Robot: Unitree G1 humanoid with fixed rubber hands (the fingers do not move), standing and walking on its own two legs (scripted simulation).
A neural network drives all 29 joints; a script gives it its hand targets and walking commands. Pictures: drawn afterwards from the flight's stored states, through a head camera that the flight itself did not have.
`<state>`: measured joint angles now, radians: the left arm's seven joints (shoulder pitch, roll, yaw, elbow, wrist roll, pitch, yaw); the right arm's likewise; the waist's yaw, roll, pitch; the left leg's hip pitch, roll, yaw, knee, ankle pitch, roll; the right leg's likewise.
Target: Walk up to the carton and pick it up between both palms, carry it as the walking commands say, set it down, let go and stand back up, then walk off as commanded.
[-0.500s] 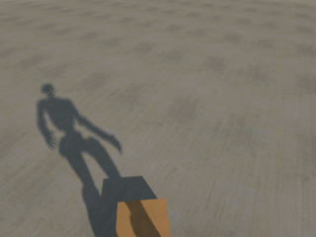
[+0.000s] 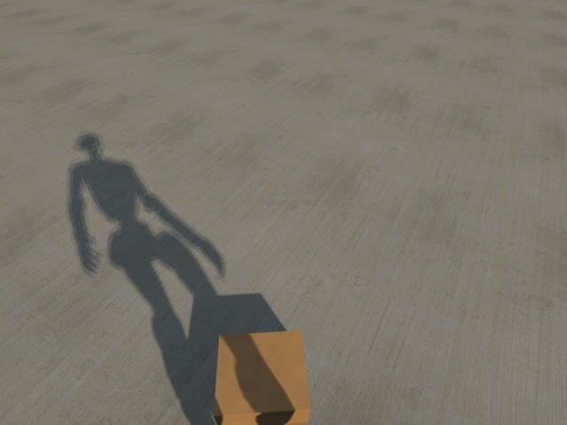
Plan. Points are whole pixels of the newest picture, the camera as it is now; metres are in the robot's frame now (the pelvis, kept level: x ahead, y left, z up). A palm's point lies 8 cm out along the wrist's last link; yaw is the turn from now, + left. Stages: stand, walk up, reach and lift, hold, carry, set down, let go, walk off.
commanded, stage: stand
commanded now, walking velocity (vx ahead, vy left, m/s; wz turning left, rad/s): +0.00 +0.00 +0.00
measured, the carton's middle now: (262, 378) +0.44 +0.09 -0.70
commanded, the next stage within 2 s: walk off in 0.06 s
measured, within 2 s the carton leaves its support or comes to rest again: neither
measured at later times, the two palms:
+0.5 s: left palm out of the picture +0.06 +0.27 -0.14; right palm out of the picture +0.04 -0.25 -0.14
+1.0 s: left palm out of the picture +0.11 +0.38 -0.16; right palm out of the picture -0.02 -0.09 -0.13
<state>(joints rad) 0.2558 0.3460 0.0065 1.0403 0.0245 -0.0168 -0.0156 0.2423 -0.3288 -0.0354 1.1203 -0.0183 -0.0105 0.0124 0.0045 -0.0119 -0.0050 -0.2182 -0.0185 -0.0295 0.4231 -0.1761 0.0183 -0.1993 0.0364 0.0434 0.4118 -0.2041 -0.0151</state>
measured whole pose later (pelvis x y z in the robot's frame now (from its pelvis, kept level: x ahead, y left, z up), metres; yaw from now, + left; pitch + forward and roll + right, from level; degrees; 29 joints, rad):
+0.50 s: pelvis +0.01 +0.01 +0.00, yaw -1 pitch -3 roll -1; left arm 0.22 0.25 -0.02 1.03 0.03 0.02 0.00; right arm 0.22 -0.25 -0.01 1.15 -0.01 0.04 -0.02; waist 0.04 0.00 -0.03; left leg -0.25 -0.02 0.00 0.50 -0.23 -0.01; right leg -0.22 0.03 0.07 0.44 -0.18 0.01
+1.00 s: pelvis +0.01 +0.14 -0.01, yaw -8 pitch +0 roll -1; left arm 0.18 0.25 0.04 1.02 0.01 0.07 0.03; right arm 0.28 -0.15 0.01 1.10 -0.02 0.02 -0.05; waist -0.01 -0.07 -0.01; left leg -0.22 -0.06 0.11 0.48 -0.27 0.11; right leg -0.32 0.01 0.05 0.88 -0.46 0.03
